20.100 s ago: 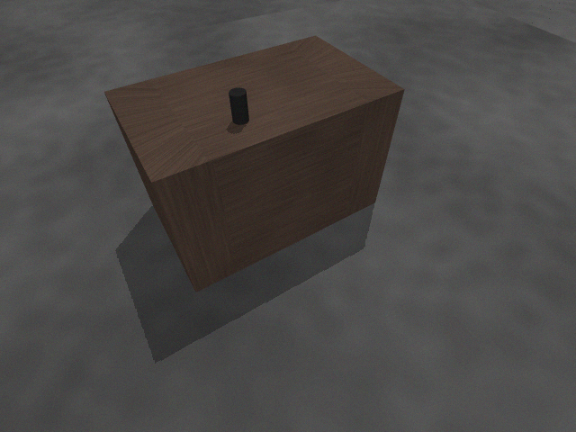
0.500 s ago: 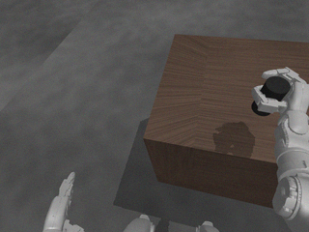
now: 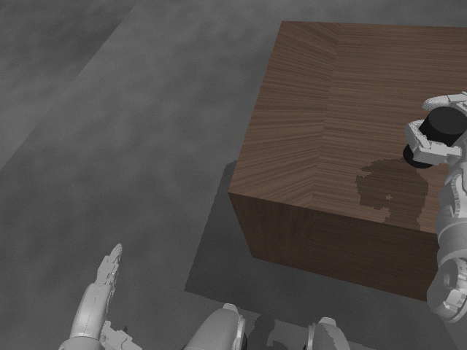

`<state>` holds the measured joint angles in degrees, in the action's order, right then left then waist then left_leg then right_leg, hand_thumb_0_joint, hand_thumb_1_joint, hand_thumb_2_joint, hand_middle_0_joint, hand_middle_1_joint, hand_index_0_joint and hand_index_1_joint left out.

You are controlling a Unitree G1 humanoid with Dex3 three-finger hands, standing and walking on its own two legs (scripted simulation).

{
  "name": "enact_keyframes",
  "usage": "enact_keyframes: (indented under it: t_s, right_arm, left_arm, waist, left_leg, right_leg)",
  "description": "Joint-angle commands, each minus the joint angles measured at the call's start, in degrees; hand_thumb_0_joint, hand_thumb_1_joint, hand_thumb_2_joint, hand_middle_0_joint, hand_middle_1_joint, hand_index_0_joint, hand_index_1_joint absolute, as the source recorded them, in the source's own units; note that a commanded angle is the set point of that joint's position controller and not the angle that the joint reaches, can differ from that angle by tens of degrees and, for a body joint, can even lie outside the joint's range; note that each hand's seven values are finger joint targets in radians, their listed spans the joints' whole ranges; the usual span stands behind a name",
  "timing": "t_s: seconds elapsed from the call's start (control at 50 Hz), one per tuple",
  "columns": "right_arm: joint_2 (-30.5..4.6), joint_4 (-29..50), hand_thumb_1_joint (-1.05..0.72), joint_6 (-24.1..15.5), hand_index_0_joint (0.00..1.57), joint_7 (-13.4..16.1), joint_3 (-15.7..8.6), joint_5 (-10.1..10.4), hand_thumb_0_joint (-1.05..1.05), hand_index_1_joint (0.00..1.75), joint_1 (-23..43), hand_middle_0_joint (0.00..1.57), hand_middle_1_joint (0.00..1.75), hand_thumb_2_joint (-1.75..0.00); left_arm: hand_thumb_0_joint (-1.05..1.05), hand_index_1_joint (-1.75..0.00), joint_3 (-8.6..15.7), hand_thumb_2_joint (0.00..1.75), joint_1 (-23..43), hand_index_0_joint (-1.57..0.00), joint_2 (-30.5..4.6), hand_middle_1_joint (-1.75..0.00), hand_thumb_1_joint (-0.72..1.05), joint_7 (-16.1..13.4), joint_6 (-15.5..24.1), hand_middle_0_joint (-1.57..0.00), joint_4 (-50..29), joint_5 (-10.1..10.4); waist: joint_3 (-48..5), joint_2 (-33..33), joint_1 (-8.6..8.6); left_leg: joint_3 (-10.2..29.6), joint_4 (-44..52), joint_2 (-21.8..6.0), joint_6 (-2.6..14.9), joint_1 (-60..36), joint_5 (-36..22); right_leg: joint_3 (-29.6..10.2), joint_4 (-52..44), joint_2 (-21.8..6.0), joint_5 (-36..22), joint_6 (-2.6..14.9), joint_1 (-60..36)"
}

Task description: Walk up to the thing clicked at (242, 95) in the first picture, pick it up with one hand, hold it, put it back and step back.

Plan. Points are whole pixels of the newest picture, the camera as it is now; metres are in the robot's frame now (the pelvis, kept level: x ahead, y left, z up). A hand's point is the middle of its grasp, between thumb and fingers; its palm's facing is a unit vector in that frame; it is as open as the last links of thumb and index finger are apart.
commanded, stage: lower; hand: right
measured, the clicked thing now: (432, 139) +0.50 -0.23 +0.02
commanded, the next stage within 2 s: loosen in 0.78 s
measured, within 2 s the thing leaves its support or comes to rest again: rests again in 0.62 s
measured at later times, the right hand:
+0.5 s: hand (422, 144) +0.50 -0.23 +0.00, palm faces +0.24 +0.97 +0.01, open 7.2 cm
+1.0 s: hand (418, 147) +0.50 -0.23 -0.02, palm faces +0.24 +0.97 +0.01, open 7.2 cm
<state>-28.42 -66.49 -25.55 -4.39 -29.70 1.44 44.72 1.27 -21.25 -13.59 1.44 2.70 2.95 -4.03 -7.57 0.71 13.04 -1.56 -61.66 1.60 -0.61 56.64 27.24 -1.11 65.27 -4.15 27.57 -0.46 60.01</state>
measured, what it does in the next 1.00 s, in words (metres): stands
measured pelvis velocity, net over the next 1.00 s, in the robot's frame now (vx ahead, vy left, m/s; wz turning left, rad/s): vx -0.01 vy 0.00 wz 0.01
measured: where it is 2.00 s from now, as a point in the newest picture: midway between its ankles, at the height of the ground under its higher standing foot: outside the picture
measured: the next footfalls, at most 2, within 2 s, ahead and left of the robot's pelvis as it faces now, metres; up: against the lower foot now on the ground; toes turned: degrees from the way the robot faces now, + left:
none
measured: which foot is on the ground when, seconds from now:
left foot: down 0.00-1.00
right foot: down 0.00-1.00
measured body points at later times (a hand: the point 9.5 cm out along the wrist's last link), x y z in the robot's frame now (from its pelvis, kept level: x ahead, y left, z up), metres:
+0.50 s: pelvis -0.01 +0.00 -0.03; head +0.13 -0.05 +0.40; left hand +0.14 +0.26 -0.01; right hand +0.48 -0.28 +0.00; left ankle +0.02 +0.13 -0.65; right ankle +0.02 -0.12 -0.65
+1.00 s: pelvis -0.01 +0.00 -0.04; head +0.14 -0.05 +0.39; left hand +0.15 +0.26 -0.01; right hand +0.48 -0.28 -0.02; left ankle +0.02 +0.13 -0.65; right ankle +0.02 -0.12 -0.65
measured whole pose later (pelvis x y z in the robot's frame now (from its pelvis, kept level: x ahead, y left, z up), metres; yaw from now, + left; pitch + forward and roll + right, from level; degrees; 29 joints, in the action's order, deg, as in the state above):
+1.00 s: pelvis -0.01 +0.00 -0.04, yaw +1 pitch +27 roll +5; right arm -31.6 -67.6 -29.4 -4.1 -31.9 0.1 45.1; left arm 1.5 -23.0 -14.7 2.2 0.2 -6.0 -5.2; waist -9.1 0.0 15.8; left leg -3.3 -70.8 2.4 -0.2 67.0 30.4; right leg -3.4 75.5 -4.8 31.0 -0.9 71.3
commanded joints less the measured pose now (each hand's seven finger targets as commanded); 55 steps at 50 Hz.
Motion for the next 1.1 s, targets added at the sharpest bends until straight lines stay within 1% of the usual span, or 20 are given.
enact_keyframes:
  t_s: [0.0,0.08,0.14,0.18,0.2,0.26,0.3,0.34,0.36,0.42,0.48,0.58,0.6,0.62,0.66,0.76,0.84,0.86,1.0,1.08]
  right_arm:
    - [-15.82,14.19,-0.52,-5.25,1.39,0.13,-1.64,0.69,0.0,1.44,25.54,1.38,1.44,-1.32]
    - [-14.96,10.48,-0.49,-5.42,1.38,0.61,-0.67,-0.24,0.0,1.43,24.65,1.36,1.43,-1.32]
    - [-16.4,11.66,-0.49,-6.08,1.38,0.55,-1.21,-0.82,0.0,1.43,26.26,1.36,1.43,-1.31]
    - [-15.69,7.81,-0.48,-5.89,1.36,0.36,-1.01,-0.83,0.0,1.41,24.21,1.34,1.41,-1.3]
    - [-16.65,9.16,-0.47,-6.01,1.36,0.43,-1.45,-0.99,0.0,1.42,24.94,1.34,1.42,-1.3]
    - [-17.65,10.37,-0.48,-6.16,1.37,0.43,-2.08,-1.0,0.0,1.42,25.5,1.35,1.42,-1.31]
    - [-16.32,7.2,-0.47,-5.73,1.37,0.39,-1.34,-0.92,0.0,1.43,24.08,1.35,1.43,-1.31]
    - [-17.01,8.31,-0.51,-6.09,1.36,0.27,-1.69,-0.81,0.0,1.41,24.47,1.34,1.41,-1.3]
    - [-19.11,11.22,-0.49,-6.32,1.35,0.57,-2.96,-0.85,0.0,1.4,25.63,1.34,1.4,-1.29]
    - [-17.14,9.68,-0.48,-6.34,1.35,0.5,-1.65,-0.69,0.0,1.4,25.18,1.34,1.4,-1.29]
    - [-18.84,11.3,-0.48,-6.7,1.34,0.67,-2.8,-0.84,0.0,1.39,26.03,1.33,1.39,-1.28]
    - [-16.79,9.74,-0.47,-6.89,1.33,0.43,-1.86,-0.98,0.0,1.37,24.6,1.31,1.37,-1.26]
    - [-17.61,8.33,-0.47,-6.83,1.33,0.5,-2.21,-1.3,0.0,1.38,23.23,1.32,1.38,-1.27]
    - [-19.22,10.04,-0.47,-6.94,1.33,0.54,-3.24,-1.2,0.0,1.37,23.36,1.31,1.37,-1.27]
    - [-18.01,10.06,-0.48,-6.83,1.34,0.31,-2.67,-1.15,0.0,1.39,23.28,1.33,1.39,-1.28]
    - [-16.59,10.12,-0.49,-7.16,1.36,0.42,-2.47,-0.66,0.0,1.41,22.6,1.34,1.41,-1.3]
    - [-16.02,7.4,-0.49,-7.07,1.35,0.41,-2.34,-0.85,0.0,1.39,19.73,1.33,1.39,-1.28]
    - [-15.52,8.43,-0.49,-7.25,1.32,0.39,-2.02,-0.84,0.0,1.36,20.47,1.31,1.36,-1.25]
    - [-16.81,10.28,-0.18,-6.79,1.17,-0.18,-2.85,-0.83,0.0,0.96,21.19,1.18,0.96,-0.73]
    - [-16.92,9.07,0.02,-6.23,1.07,-0.13,-2.68,-1.15,0.0,0.88,20.11,1.08,0.88,-0.66]
  left_arm:
    - [0.0,-0.05,6.68,0.06,-2.3,-0.04,-9.72,-0.05,-0.56,-1.03,2.62,-0.05,-10.59,0.15]
    - [0.0,-0.05,6.55,0.07,-1.62,-0.04,-9.67,-0.05,-0.56,-0.94,2.25,-0.05,-10.6,-0.16]
    - [0.0,-0.05,6.72,0.07,0.1,-0.04,-9.94,-0.05,-0.56,-0.94,2.23,-0.05,-12.66,-0.51]
    - [0.0,-0.05,6.0,0.06,-2.34,-0.05,-9.39,-0.05,-0.56,-0.77,1.7,-0.05,-10.87,-0.61]
    - [0.0,-0.05,5.43,0.06,-1.48,-0.05,-9.09,-0.05,-0.55,-0.68,1.64,-0.05,-11.22,-0.57]
    - [0.0,-0.05,7.02,0.06,-1.87,-0.05,-10.36,-0.05,-0.55,-0.77,1.61,-0.05,-15.28,-0.59]
    - [0.0,-0.05,5.47,0.06,-4.05,-0.05,-9.03,-0.05,-0.56,-0.54,1.17,-0.05,-13.42,-0.67]
    - [0.0,-0.05,6.72,0.05,-2.74,-0.05,-10.06,-0.05,-0.55,-0.66,1.34,-0.05,-15.34,-0.54]
    - [0.0,-0.05,7.02,0.05,-1.56,-0.05,-10.77,-0.05,-0.55,-0.8,1.51,-0.05,-17.67,-0.47]
    - [0.0,-0.05,7.23,0.06,-3.44,-0.04,-10.43,-0.05,-0.55,-0.82,1.22,-0.05,-14.83,-0.62]
    - [0.0,-0.05,8.31,0.06,-1.74,-0.04,-11.3,-0.05,-0.56,-1.01,1.56,-0.05,-15.16,-0.76]
    - [0.0,-0.06,5.51,0.06,-2.93,-0.04,-9.4,-0.05,-0.56,-0.79,1.37,-0.05,-16.23,-0.96]
    - [0.0,-0.05,5.67,0.06,-3.42,-0.04,-9.44,-0.04,-0.56,-0.74,1.07,-0.05,-14.29,-1.21]
    - [0.0,-0.05,5.81,0.06,-3.58,-0.04,-9.67,-0.04,-0.56,-0.69,1.0,-0.05,-14.92,-0.99]
    - [0.0,-0.05,6.78,0.06,-3.46,-0.04,-10.46,-0.04,-0.56,-0.68,0.93,-0.05,-16.29,-1.2]
    - [0.0,-0.05,6.11,0.06,-2.91,-0.04,-9.75,-0.04,-0.56,-0.37,0.7,-0.05,-18.26,-0.95]
    - [0.0,-0.05,8.27,0.06,-4.25,-0.04,-11.47,-0.04,-0.56,-0.64,0.49,-0.05,-18.3,-0.78]
    - [0.0,-0.05,6.94,0.06,-4.2,-0.04,-10.42,-0.04,-0.57,-0.49,0.53,-0.05,-17.77,-0.83]
    - [0.0,-0.05,6.57,0.04,-4.71,-0.06,-9.9,-0.05,-0.53,-0.18,0.38,-0.06,-19.38,-0.57]
    - [0.0,-0.05,7.47,0.06,-5.2,-0.05,-10.58,-0.05,-0.55,-0.19,0.15,-0.05,-19.5,-0.63]
  waist:
    - [-31.76,-12.48,0.09]
    - [-28.89,-12.06,0.63]
    - [-31.65,-15.25,0.75]
    - [-27.56,-13.51,1.44]
    - [-27.9,-13.96,0.47]
    - [-31.71,-13.67,2.11]
    - [-27.23,-13.36,1.98]
    - [-28.42,-12.86,2.38]
    - [-31.79,-13.69,1.84]
    - [-28.66,-14.73,2.37]
    - [-30.73,-15.84,2.04]
    - [-31.83,-15.98,2.42]
    - [-29.49,-16.3,1.88]
    - [-31.86,-16.9,1.27]
    - [-32.67,-17.53,2.61]
    - [-31.32,-14.25,2.56]
    - [-28.64,-13.58,3.33]
    - [-28.57,-14.2,3.06]
    - [-30.26,-14.29,2.38]
    - [-30.04,-13.55,2.97]
  left_leg:
    - [-0.07,4.66,1.08,1.26,-9.63,-21.65]
    - [-0.15,3.96,1.2,1.37,-8.44,-19.96]
    - [-0.63,2.62,1.38,1.75,-6.26,-19.09]
    - [-0.9,2.75,1.52,1.81,-4.83,-16.8]
    - [-0.6,2.46,1.37,1.75,-4.84,-16.68]
    - [-0.74,2.34,1.61,1.54,-6.05,-17.1]
    - [-0.81,2.17,1.58,1.68,-4.75,-14.74]
    - [-1.07,1.86,1.66,1.7,-4.19,-13.77]
    - [-0.81,1.76,1.57,1.67,-4.84,-14.55]
    - [-1.23,0.9,1.71,1.9,-2.47,-13.94]
    - [-1.24,0.33,1.66,1.93,-1.95,-14.8]
    - [-1.56,-0.36,1.96,2.0,-1.85,-15.51]
    - [-1.62,-0.78,1.95,2.02,-1.56,-15.85]
    - [-1.21,-1.01,1.83,1.81,-2.33,-17.64]
    - [-1.41,-1.41,1.89,1.88,-1.78,-18.24]
    - [-1.28,-1.21,2.02,1.69,-2.85,-16.62]
    - [-1.57,-1.28,2.07,1.77,-0.9,-15.02]
    - [-1.5,-1.71,1.96,1.82,-0.98,-15.57]
    - [-0.8,-1.59,1.7,1.44,-2.01,-16.81]
    - [-0.63,-1.68,1.73,1.32,-2.42,-16.91]
  right_leg:
    - [-1.06,-4.32,1.88,-22.94,1.16,-23.13]
    - [-0.92,-3.59,1.87,-19.74,1.19,-18.86]
    - [-1.61,-3.2,1.39,-21.51,0.76,-21.23]
    - [-1.7,-3.31,1.48,-17.92,0.85,-17.73]
    - [-1.42,-3.02,1.54,-17.27,0.97,-17.21]
    - [-1.63,-2.21,1.38,-16.95,1.27,-18.01]
    - [-1.39,-2.64,1.64,-13.72,1.12,-14.75]
    - [-1.97,-2.58,1.51,-12.8,1.06,-14.81]
    - [-1.92,-2.01,1.41,-13.85,1.13,-16.49]
    - [-2.01,-1.67,1.35,-14.01,0.87,-15.66]
    - [-2.24,-0.74,1.2,-15.78,0.87,-16.57]
    - [-2.45,-0.18,1.07,-17.29,0.63,-17.11]
    - [-2.33,-0.15,1.21,-17.83,0.59,-15.54]
    - [-2.21,0.73,1.2,-19.74,0.8,-16.59]
    - [-2.41,1.17,0.96,-21.13,0.73,-17.47]
    - [-2.37,1.25,1.28,-16.83,1.13,-13.5]
    - [-2.63,1.0,1.23,-15.44,1.03,-13.02]
    - [-2.65,1.16,1.19,-16.21,1.01,-12.61]
    - [-2.38,2.21,1.14,-16.58,1.36,-12.67]
    - [-2.22,2.55,1.25,-15.71,1.46,-11.32]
